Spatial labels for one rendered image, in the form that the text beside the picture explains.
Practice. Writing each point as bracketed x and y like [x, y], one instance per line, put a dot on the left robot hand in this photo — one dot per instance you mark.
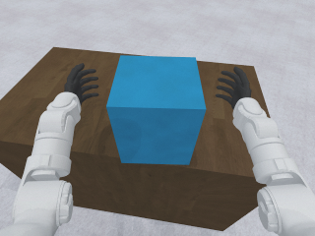
[75, 82]

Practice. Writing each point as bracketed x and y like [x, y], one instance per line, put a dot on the robot right upper arm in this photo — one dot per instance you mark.
[287, 210]

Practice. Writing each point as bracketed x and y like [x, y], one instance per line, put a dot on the carton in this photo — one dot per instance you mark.
[156, 108]

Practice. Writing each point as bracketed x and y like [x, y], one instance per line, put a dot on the left robot forearm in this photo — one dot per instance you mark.
[50, 156]

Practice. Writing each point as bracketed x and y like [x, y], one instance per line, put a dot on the robot left upper arm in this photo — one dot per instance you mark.
[42, 206]

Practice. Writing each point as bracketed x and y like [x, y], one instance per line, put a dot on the right robot forearm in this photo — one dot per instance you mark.
[272, 163]

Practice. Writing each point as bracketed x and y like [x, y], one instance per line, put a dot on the right robot hand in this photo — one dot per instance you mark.
[240, 86]

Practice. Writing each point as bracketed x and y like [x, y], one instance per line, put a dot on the pedestal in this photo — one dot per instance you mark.
[213, 191]

